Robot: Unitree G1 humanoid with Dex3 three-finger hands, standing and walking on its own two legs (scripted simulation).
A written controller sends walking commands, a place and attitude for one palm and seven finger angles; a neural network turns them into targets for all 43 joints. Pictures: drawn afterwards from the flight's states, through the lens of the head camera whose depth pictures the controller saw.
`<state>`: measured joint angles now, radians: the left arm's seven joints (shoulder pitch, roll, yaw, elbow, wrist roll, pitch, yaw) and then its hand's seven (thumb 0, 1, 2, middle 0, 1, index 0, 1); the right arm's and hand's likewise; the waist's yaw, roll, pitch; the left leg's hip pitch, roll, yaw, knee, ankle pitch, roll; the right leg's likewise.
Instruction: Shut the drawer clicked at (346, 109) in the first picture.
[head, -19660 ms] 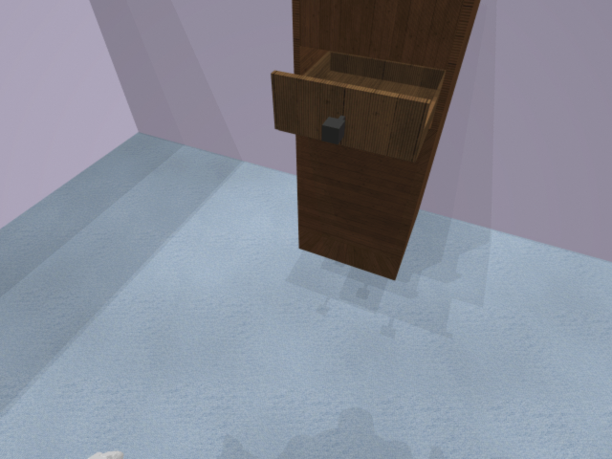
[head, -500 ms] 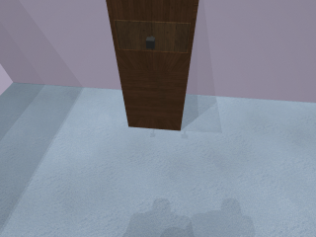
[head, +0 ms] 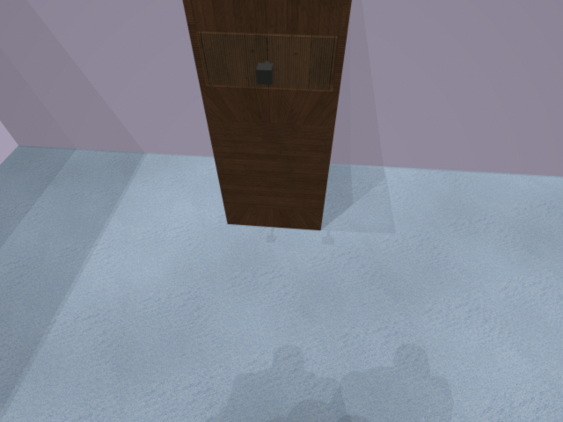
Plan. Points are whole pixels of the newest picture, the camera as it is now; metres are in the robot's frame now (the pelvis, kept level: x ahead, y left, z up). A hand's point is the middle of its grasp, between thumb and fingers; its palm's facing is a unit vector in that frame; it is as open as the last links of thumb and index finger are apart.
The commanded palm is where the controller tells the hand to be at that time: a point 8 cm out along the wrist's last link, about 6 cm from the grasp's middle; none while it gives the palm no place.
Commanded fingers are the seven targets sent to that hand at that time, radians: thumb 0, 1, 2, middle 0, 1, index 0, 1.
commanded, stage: look to check the result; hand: left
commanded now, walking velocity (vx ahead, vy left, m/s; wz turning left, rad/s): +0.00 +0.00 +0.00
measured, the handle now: (265, 70) +1.00 +0.10 +0.01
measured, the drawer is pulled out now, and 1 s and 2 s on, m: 0.00 0.00 0.00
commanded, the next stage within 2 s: stand and wait in 0.36 s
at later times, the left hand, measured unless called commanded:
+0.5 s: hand out of the picture +0.06 +0.20 -0.16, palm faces +0.01 -0.96 -0.28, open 7.4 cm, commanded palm none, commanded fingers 0.00 0.90 0.90 -0.20 -0.30 -0.20 -0.30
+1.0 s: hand out of the picture +0.10 +0.21 -0.16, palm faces -0.01 -0.95 -0.31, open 7.4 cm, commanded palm none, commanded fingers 0.00 0.90 0.90 -0.20 -0.30 -0.20 -0.30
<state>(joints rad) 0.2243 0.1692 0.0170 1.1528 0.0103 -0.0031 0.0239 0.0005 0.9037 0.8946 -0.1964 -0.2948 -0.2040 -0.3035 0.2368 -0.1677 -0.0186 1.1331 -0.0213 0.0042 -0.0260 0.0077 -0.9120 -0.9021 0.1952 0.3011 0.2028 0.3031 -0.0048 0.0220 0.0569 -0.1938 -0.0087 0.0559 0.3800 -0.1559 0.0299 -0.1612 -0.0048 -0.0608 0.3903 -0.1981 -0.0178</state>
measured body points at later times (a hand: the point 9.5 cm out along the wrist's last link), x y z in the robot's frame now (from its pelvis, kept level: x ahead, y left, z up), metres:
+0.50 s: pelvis +0.02 -0.01 +0.00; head +0.03 -0.02 +0.45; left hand +0.06 +0.25 -0.14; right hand +0.05 -0.27 -0.16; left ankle +0.03 +0.10 -0.74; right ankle +0.01 -0.11 -0.74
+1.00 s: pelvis +0.03 -0.02 +0.00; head +0.05 -0.03 +0.45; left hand +0.10 +0.26 -0.13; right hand +0.08 -0.29 -0.15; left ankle +0.03 +0.10 -0.74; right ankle +0.01 -0.11 -0.74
